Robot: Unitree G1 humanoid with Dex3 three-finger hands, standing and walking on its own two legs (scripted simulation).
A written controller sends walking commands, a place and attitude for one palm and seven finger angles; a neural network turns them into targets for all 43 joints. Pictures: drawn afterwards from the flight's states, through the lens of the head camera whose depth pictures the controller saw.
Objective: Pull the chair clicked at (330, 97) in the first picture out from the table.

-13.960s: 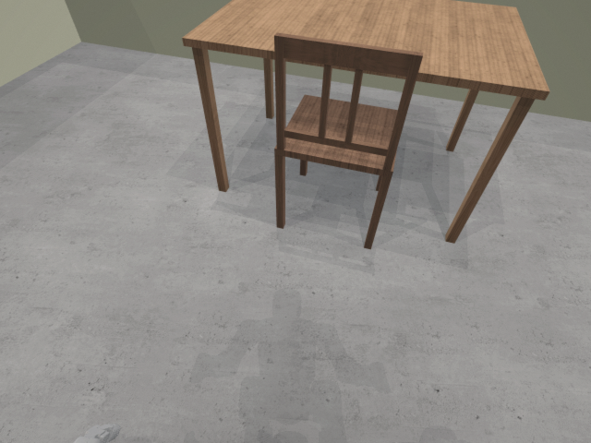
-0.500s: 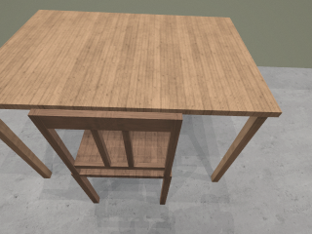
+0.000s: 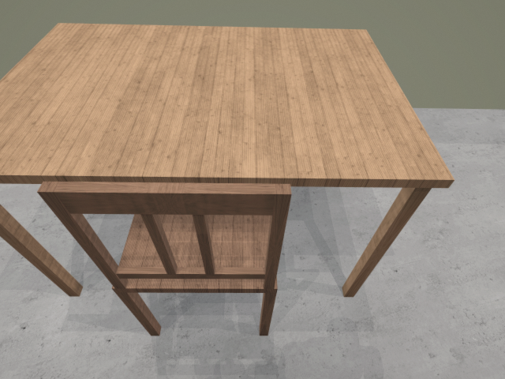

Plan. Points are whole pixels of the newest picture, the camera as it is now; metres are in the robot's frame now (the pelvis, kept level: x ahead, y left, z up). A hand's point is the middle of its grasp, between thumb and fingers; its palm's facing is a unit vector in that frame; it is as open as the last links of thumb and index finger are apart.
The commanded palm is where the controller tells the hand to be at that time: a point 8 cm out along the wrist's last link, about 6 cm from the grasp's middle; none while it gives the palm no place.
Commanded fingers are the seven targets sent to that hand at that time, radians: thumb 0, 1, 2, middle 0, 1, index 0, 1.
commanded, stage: come to a stop and stand still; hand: left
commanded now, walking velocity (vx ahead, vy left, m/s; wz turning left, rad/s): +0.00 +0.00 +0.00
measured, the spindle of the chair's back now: (161, 244) +0.40 +0.21 -0.11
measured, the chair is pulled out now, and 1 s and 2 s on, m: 0.00 0.00 0.00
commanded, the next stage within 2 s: look again from close up in 0.50 s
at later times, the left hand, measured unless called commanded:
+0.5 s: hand out of the picture +0.05 +0.18 -0.17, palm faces +0.00 -0.98 -0.20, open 7.3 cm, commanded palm none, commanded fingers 0.00 0.90 0.90 -0.20 -0.30 -0.20 -0.30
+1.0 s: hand out of the picture +0.01 +0.17 -0.17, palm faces -0.02 -0.98 -0.18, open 7.3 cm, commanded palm none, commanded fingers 0.00 0.90 0.90 -0.20 -0.30 -0.20 -0.30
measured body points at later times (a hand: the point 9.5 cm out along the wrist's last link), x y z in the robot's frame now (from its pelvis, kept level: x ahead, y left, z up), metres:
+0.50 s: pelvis +0.03 +0.01 +0.00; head +0.04 +0.02 +0.45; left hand +0.06 +0.23 -0.16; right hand +0.06 -0.23 -0.14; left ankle +0.04 +0.08 -0.73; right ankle -0.04 -0.13 -0.73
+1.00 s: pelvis +0.02 +0.00 +0.01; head +0.04 +0.01 +0.46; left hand +0.02 +0.22 -0.15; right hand +0.03 -0.23 -0.14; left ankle +0.04 +0.08 -0.73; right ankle -0.04 -0.13 -0.73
